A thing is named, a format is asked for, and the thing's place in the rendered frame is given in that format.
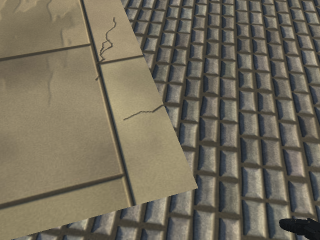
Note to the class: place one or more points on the robot right hand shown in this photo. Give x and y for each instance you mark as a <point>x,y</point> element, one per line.
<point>309,228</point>

